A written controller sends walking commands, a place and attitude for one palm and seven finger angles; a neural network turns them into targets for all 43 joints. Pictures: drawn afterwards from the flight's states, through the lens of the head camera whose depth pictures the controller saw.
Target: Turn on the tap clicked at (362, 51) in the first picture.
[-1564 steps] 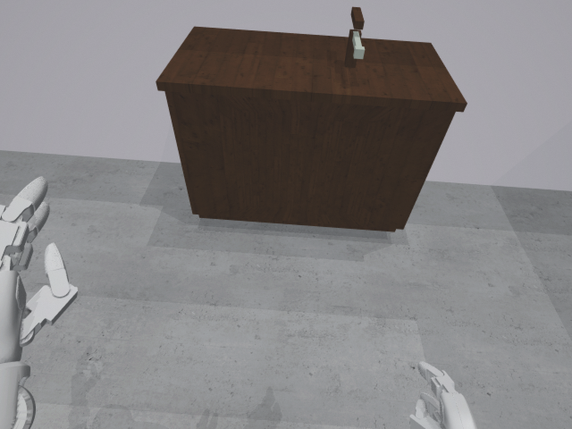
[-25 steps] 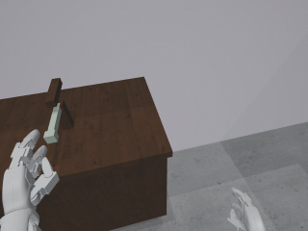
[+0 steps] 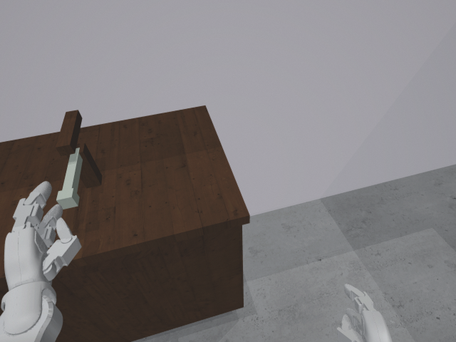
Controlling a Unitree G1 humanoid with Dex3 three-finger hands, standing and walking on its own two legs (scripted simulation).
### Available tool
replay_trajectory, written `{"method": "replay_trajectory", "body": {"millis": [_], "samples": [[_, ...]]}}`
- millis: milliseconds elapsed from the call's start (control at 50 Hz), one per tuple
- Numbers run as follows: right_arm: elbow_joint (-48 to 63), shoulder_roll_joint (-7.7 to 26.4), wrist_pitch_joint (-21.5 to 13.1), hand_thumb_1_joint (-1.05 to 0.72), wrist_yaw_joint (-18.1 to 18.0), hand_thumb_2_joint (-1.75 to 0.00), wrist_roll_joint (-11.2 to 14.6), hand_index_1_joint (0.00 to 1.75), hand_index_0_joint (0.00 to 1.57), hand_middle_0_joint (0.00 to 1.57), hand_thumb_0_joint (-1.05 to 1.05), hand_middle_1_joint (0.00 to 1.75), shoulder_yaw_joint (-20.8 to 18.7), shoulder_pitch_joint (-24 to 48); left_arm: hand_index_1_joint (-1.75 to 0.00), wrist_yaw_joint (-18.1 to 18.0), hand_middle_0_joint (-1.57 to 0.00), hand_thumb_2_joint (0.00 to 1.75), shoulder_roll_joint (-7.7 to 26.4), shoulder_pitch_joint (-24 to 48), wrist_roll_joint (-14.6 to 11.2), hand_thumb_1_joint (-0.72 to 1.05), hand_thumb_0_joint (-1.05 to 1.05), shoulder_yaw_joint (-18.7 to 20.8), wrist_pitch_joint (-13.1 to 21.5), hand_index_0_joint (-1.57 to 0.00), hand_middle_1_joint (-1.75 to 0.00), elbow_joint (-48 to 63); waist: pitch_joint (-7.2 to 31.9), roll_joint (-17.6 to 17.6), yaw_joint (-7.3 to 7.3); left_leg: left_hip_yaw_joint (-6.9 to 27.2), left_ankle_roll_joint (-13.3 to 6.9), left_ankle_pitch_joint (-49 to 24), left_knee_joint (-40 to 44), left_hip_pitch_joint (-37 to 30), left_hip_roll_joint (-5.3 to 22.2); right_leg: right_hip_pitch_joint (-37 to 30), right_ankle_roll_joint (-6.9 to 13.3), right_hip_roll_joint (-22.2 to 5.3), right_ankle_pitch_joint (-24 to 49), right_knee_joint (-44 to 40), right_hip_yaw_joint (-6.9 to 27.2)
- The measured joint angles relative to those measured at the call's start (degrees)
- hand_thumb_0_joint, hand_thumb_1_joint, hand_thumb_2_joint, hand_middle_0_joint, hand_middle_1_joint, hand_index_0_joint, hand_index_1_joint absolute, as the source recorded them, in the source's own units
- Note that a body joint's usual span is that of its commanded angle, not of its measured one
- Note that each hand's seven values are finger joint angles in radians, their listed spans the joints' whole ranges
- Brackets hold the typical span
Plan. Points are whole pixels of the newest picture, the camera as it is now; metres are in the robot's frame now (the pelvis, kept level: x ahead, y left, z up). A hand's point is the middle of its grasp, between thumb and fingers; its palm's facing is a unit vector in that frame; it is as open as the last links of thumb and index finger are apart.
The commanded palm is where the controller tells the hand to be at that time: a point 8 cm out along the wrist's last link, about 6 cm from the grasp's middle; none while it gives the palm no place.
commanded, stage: reach beside the lever's end, fingers flat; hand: left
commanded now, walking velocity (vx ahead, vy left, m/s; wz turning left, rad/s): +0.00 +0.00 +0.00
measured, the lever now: (68, 198) +0.34 +0.35 +0.08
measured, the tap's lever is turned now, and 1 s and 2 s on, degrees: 0 0 0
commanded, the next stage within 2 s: none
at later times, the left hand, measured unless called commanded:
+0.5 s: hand (60, 233) +0.25 +0.30 +0.11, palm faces +0.54 -0.84 -0.12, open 7.5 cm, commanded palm +0.20 +0.34 +0.11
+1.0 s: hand (50, 222) +0.28 +0.34 +0.09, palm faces +0.55 -0.83 -0.11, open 7.7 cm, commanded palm +0.23 +0.38 +0.09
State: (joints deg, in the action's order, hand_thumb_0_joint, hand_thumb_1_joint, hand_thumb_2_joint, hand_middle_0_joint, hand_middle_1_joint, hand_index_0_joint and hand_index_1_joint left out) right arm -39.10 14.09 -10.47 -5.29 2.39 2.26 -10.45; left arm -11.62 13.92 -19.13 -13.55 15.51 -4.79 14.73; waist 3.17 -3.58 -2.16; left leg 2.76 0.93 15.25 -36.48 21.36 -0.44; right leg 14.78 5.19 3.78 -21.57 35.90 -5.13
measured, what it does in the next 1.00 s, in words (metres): stands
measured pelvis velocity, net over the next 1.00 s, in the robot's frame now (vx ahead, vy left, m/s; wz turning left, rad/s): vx -0.01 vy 0.03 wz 0.00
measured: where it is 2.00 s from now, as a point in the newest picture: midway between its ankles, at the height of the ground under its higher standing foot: outside the picture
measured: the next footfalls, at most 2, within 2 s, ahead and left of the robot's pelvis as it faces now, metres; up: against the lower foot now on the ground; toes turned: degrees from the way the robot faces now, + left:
none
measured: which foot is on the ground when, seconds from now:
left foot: down 0.00-1.00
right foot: down 0.00-1.00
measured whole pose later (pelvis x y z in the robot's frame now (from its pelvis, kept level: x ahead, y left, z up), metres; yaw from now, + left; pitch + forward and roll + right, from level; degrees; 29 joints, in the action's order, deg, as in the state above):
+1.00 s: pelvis -0.01 +0.03 +0.00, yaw +0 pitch +3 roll -1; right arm -41.2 15.0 -8.9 -5.4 2.1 1.4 -10.8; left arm -6.4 18.7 -1.4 -12.8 24.2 5.9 -12.1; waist 1.7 -2.4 -0.7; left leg 2.2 -1.2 15.3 -39.2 26.8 -1.3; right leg 19.5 3.2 2.9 -20.9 37.2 -4.8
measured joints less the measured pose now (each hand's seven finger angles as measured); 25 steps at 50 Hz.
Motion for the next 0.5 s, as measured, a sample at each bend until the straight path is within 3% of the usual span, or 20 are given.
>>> {"method": "replay_trajectory", "body": {"millis": [220,500], "samples": [[0.3,0.31,0.52,-0.9,0.36,-0.9,-0.34,0.3,0.2,0.2,0.01,0.3,-0.59,-0.43,-0.28,0.06,-0.2,0.9,0.2,0.64,0.39,0.9,0.02,2.92,2.68,-0.2,-0.29,-3.61,0.1,1.03,0.1,-0.67,-0.64,0.57,0.08,0.03,-0.32,0.0,-0.61,-0.37,-0.24,-0.36,0.67],[-0.13,-0.12,0.37,-0.9,0.49,-0.9,-0.56,0.3,0.21,0.2,0.01,0.3,-0.61,0.22,-0.25,1.37,-0.19,0.9,0.27,4.22,0.71,0.9,0.02,3.45,5.81,-0.19,-0.25,-8.44,-0.52,1.09,0.18,-0.88,-1.56,0.59,-0.44,1.2,-1.04,0.98,-1.52,-1.12,-0.18,-0.09,0.77]]}}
